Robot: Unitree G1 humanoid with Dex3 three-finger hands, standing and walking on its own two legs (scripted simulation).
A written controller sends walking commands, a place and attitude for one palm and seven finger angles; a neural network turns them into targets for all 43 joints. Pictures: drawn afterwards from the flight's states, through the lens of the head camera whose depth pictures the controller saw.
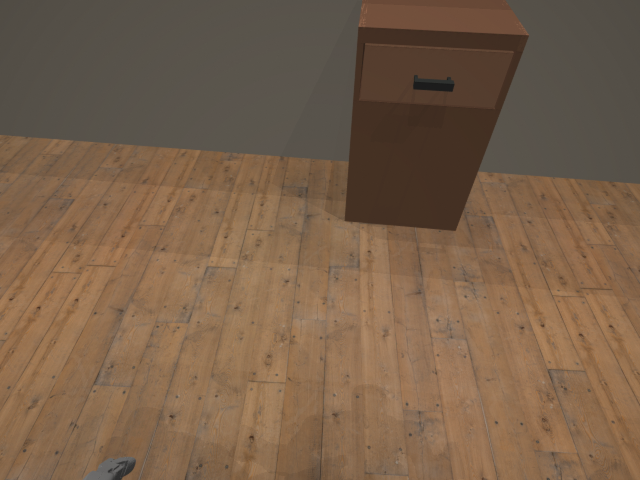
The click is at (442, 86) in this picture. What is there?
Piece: drawer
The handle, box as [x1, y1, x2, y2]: [413, 75, 453, 91]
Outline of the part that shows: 414,75 413,88 415,89 452,91 453,80 451,80 450,77 447,77 446,80 420,79 417,77 417,75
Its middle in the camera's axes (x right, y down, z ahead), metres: +0.36 -0.50 +1.23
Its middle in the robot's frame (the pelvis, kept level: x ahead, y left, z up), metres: +1.27 -0.30 -0.08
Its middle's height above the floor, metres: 0.69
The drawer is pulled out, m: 0.00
